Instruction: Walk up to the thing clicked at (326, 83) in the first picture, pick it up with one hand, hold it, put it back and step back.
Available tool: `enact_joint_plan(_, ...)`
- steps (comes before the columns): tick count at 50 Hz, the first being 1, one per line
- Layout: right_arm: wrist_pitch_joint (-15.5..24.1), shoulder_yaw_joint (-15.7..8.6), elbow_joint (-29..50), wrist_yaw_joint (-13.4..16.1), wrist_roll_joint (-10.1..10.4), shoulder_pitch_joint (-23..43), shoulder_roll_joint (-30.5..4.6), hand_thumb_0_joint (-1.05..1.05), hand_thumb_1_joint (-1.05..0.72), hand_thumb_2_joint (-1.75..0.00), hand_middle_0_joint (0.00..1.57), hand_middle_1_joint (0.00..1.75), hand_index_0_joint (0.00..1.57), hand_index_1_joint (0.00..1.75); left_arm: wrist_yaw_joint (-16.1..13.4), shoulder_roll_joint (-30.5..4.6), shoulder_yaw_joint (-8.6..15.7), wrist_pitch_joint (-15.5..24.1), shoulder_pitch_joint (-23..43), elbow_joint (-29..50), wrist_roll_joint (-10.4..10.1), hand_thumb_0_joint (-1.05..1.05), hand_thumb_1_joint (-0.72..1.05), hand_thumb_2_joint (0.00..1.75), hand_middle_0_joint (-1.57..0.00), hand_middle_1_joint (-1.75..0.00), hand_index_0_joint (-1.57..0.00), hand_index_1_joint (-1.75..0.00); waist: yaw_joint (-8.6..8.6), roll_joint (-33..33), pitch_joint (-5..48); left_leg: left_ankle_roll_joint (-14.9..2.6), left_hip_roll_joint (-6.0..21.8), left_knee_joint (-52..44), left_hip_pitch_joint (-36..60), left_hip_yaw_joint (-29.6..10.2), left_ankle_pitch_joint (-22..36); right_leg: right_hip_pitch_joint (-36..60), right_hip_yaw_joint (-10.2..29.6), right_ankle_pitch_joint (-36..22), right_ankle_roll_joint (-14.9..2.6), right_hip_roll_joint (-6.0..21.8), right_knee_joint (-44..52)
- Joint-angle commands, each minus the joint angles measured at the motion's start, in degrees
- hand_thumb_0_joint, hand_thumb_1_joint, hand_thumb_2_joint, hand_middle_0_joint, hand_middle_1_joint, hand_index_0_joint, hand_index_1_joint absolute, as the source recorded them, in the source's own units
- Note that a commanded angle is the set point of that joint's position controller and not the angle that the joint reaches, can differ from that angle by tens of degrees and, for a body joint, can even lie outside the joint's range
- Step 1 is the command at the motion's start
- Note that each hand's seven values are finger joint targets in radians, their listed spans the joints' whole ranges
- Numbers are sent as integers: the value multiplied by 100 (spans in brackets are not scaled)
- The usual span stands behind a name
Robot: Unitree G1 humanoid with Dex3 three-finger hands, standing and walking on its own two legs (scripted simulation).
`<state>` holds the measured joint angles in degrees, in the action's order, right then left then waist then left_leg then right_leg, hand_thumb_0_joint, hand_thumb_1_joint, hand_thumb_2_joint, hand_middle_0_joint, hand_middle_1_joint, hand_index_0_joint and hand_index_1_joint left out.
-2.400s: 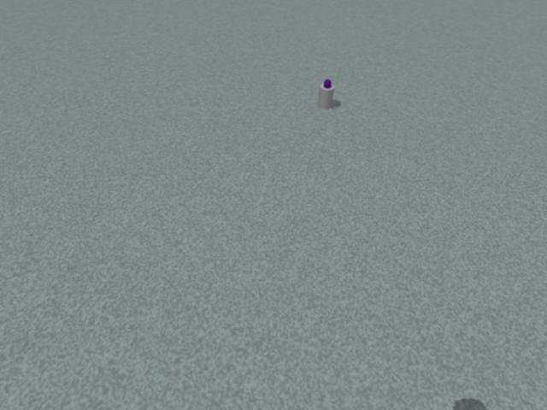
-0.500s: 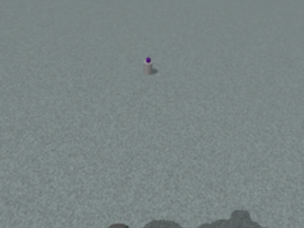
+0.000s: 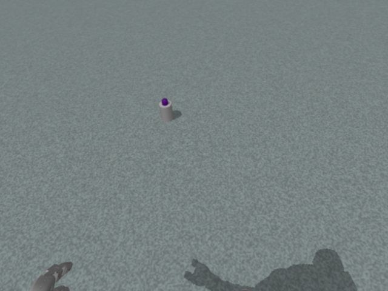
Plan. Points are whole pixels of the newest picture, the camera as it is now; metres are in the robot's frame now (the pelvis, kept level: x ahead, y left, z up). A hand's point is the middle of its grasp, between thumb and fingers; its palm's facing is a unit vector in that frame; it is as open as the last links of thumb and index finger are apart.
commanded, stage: walk up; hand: left
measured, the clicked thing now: (166, 108) +1.42 +0.28 -0.66
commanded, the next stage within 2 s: none
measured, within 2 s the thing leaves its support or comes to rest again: neither
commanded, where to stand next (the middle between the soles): +1.07 +0.07 m, yaw +0 degrees
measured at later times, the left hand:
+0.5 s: hand (75, 242) +0.27 +0.33 -0.14, palm faces -0.01 -0.94 -0.35, open 7.4 cm
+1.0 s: hand (119, 142) +0.58 +0.27 -0.10, palm faces +0.00 -0.92 -0.40, open 7.4 cm
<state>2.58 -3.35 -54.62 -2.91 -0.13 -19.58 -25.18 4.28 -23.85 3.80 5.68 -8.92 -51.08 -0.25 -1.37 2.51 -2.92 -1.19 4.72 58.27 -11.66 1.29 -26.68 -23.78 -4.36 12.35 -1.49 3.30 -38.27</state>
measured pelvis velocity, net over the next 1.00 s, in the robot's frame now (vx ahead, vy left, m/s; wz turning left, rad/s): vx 0.48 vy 0.01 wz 0.02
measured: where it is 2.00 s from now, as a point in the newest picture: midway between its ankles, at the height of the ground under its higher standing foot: (195, 174)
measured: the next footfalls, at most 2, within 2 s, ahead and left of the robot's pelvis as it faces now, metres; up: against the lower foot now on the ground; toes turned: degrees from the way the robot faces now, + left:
left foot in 0.36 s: +0.36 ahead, +0.16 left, +0.00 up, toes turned +7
right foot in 0.82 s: +0.58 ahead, -0.10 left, +0.00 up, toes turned -5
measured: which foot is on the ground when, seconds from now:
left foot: up 0.00-0.34, down 0.36-0.84, up 0.86-1.00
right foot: down 0.00-0.38, up 0.40-0.80, down 0.82-1.00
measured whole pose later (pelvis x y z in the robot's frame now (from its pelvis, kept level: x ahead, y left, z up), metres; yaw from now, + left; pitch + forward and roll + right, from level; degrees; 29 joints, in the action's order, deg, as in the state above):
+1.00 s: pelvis +0.48 +0.01 +0.02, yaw +1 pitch -3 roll +1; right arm 2.2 -2.9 -52.3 -2.9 0.1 -17.1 -24.9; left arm 2.8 -21.1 2.2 5.4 -12.2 -50.3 -0.3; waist -0.3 3.7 -4.5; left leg -2.0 2.7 61.2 -23.1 -0.3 -20.5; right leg -16.5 -5.6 11.3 -2.2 2.4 -30.2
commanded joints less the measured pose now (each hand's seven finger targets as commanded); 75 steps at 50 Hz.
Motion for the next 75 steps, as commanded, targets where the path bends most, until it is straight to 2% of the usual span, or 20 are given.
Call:
enact_joint_plan(1, 245, -246, 539, 35, 90, 198, -1170, 0, -90, -90, 20, 30, 20, 30, -222, -1724, 407, 76, -533, 230, -71, 0, 90, 90, -20, -30, -20, -30, 316, -1028, 159, -152, 188, 805, -2340, -543, 851, 1803, 2223, 752, -940, 1381, 2456)
enact_joint_plan(13, 200, -350, 843, -292, -93, 1261, -832, 0, -90, -90, 20, 30, 20, 30, -187, -1657, 379, 167, -730, 397, 54, 0, 90, 90, -20, -30, -20, -30, 402, -801, -40, 51, 148, -2366, -1243, 105, 2227, 1240, 657, 191, -936, 1143, 2447)
enact_joint_plan(17, 240, -482, 554, -229, -108, 272, -1086, 0, -90, -90, 20, 30, 20, 30, -226, -1578, 313, 91, -653, 421, 82, 0, 90, 90, -20, -30, -20, -30, -189, -152, 439, -252, -205, -2777, 546, 292, 1720, 989, 324, -1285, -680, 933, 626)
enact_joint_plan(18, 280, -609, 362, -148, -191, -393, -1396, 0, -90, -90, 20, 30, 20, 30, -248, -1249, 168, 60, -929, 410, 47, 0, 90, 90, -20, -30, -20, -30, -469, 605, 803, -547, 19, -3016, 1639, -211, 974, 201, -45, -1260, -476, 509, -981)
enact_joint_plan(19, 317, -759, 455, -55, -247, -760, -1935, 0, -90, -90, 20, 30, 20, 30, -243, -780, 37, 46, -1131, 528, -47, 0, 90, 90, -20, -30, -20, -30, -543, 1894, 1112, -1042, 1554, -3675, 2500, -2827, 139, -1279, -113, 900, -127, -307, -2710)
enact_joint_plan(20, 315, -775, 611, -35, 0, -555, -2071, 0, -90, -90, 20, 30, 20, 30, -334, -1324, 158, 9, -1113, 420, -61, 0, 90, 90, -20, -30, -20, -30, -479, 1079, 1222, -1507, 2084, -4403, 2199, -4046, -442, -1520, 554, 1736, -214, -346, -3204)
enact_joint_plan(25, 351, -408, 795, 46, 81, 380, -1258, 0, -90, -90, 20, 30, 20, 30, -208, -1334, 119, -43, -1351, -3, -39, 0, 90, 90, -20, -30, -20, -30, 113, 543, 233, -1021, 1158, -4367, 489, -1150, 1682, -857, 746, 557, -16, 392, -2313)
enact_joint_plan(31, 413, -433, 890, 29, 32, 232, -1392, 0, -90, -90, 20, 30, 20, 30, -43, -1117, 153, -129, -548, 265, 81, 0, 90, 90, -20, -30, -20, -30, -12, 522, -75, -1271, 1122, -4589, 505, -738, 1793, -987, 367, 90, 169, 501, -767)
enact_joint_plan(37, 338, -409, 937, 25, 25, 259, -1326, 0, -90, -90, 20, 30, 20, 30, 13, -955, 200, -78, -57, 292, 57, 0, 90, 90, -20, -30, -20, -30, 4, 404, -22, -916, 836, -4049, 271, -210, 2282, 118, 45, -774, 10, 118, 515)
enact_joint_plan(40, 284, -366, 1014, 66, 13, 383, -1254, 0, -90, -90, 20, 30, 20, 30, -68, -1136, 309, -20, -689, 76, 67, 0, 90, 90, -20, -30, -20, -30, 439, -75, 233, -704, 681, -2849, -291, -53, 2232, 1620, 8, -456, -114, -87, 852)
enact_joint_plan(41, 281, -247, 1010, 61, 3, 146, -951, 0, -90, -90, 20, 30, 20, 30, -140, -1376, 420, 43, -1277, -60, 80, 0, 90, 90, -20, -30, -20, -30, 704, -846, 677, -529, 247, -1419, -651, 288, 2203, 2541, 390, 128, -253, 126, 1204)
enact_joint_plan(43, 252, -245, 1039, 97, 26, 85, -1118, 0, -90, -90, 20, 30, 20, 30, -229, -2160, 583, 50, -1770, -41, 21, 0, 90, 90, -20, -30, -20, -30, 886, -1683, 918, -216, -576, 835, -2661, 46, -440, 3446, 4251, 1263, -1373, 2283, 2355)
enact_joint_plan(49, 82, -288, 459, -1, -24, -248, -1048, 0, -90, -90, 20, 30, 20, 30, -273, -1432, 308, 78, -544, 382, -6, 0, 90, 90, -20, -30, -20, -30, 150, -1063, 30, -2, 52, 100, -1785, -361, 959, 1166, 1317, 526, -995, 1138, 2555)
enact_joint_plan(59, 158, -336, 788, -197, -135, 940, -834, 0, -90, -90, 20, 30, 20, 30, -219, -1582, 369, 85, -919, 443, 47, 0, 90, 90, -20, -30, -20, -30, 459, -853, -88, 101, 99, -2345, -1449, 106, 1809, 1304, 785, 749, -990, 1141, 2337)
enact_joint_plan(63, 228, -419, 564, -133, -134, 137, -1022, 0, -90, -90, 20, 30, 20, 30, -247, -1516, 271, 29, -642, 530, 70, 0, 90, 90, -20, -30, -20, -30, -173, -431, 233, -109, -177, -2726, 312, 291, 1519, 635, 484, -321, -763, 1023, 1014)
enact_joint_plan(64, 272, -527, 356, -50, -145, -574, -1311, 0, -90, -90, 20, 30, 20, 30, -257, -1228, 160, 18, -817, 531, 73, 0, 90, 90, -20, -30, -20, -30, -485, 437, 688, -332, -60, -3080, 1334, -156, 948, 237, 98, -896, -532, 610, -600)
enact_joint_plan(65, 308, -677, 449, 28, -207, -885, -1895, 0, -90, -90, 20, 30, 20, 30, -233, -689, 13, -5, -1079, 636, -10, 0, 90, 90, -20, -30, -20, -30, -492, 1982, 891, -757, 1400, -3906, 2061, -2598, 245, -1077, -140, 902, -118, -190, -2342)
enact_joint_plan(66, 300, -704, 609, 35, -13, -649, -2067, 0, -90, -90, 20, 30, 20, 30, -333, -1202, 137, -54, -1122, 474, -15, 0, 90, 90, -20, -30, -20, -30, -427, 1261, 788, -1354, 2043, -4475, 1813, -3911, -135, -1538, 387, 1894, -161, -392, -2884)
enact_joint_plan(70, 296, -418, 817, 106, 41, 187, -1318, 0, -90, -90, 20, 30, 20, 30, -287, -1331, 129, -104, -1281, 82, -46, 0, 90, 90, -20, -30, -20, -30, 60, 485, -6, -983, 1211, -4258, 415, -1417, 1414, -1004, 882, 814, -101, 285, -2399)
enact_joint_plan(75, 335, -426, 945, 102, -16, 184, -1329, 0, -90, -90, 20, 30, 20, 30, -150, -1146, 132, -176, -1002, 156, 65, 0, 90, 90, -20, -30, -20, -30, 7, 589, -88, -1232, 1107, -4481, 264, -796, 1480, -825, 519, 464, 175, 373, -1240)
